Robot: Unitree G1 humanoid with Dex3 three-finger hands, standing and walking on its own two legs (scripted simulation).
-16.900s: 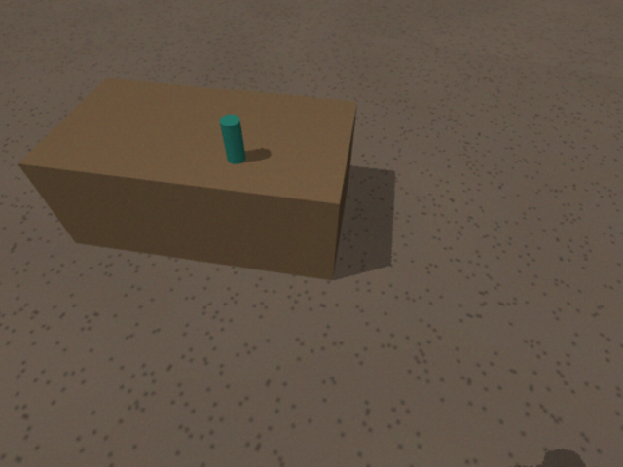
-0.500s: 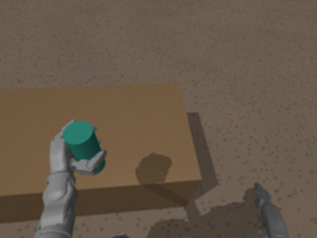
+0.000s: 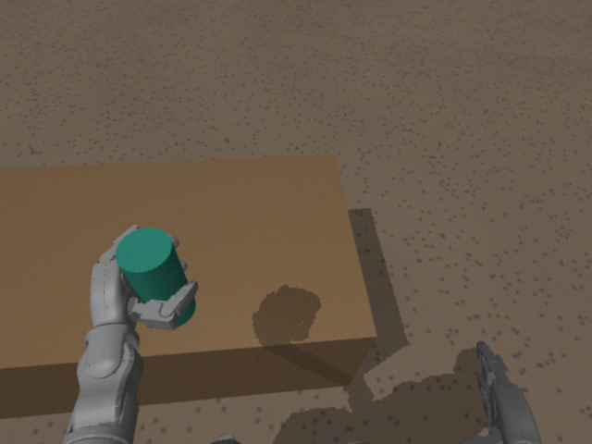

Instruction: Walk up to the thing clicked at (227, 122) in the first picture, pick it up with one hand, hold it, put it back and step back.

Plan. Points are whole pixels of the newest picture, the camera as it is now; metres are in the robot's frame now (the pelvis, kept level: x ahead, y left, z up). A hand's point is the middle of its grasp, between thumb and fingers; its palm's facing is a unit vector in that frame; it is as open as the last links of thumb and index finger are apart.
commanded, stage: hold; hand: left
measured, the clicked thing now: (160, 282) +0.33 +0.17 +0.04
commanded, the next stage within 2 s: crouch in 0.40 s
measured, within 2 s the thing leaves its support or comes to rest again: neither
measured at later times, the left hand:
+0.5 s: hand (168, 281) +0.32 +0.16 +0.05, palm faces +0.15 -0.99 -0.01, open 8.9 cm
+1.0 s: hand (179, 267) +0.40 +0.18 -0.04, palm faces +0.17 -0.99 -0.01, open 8.8 cm
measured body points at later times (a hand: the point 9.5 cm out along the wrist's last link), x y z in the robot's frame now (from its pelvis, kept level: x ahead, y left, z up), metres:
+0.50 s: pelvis +0.00 +0.00 +0.00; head +0.03 +0.00 +0.45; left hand +0.31 +0.21 +0.05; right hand +0.15 -0.26 -0.03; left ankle +0.03 +0.13 -0.69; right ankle -0.02 -0.15 -0.69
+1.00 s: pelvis -0.02 +0.00 -0.04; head +0.09 +0.03 +0.40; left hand +0.38 +0.23 -0.04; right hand +0.14 -0.27 -0.04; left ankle +0.03 +0.13 -0.69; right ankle -0.02 -0.14 -0.69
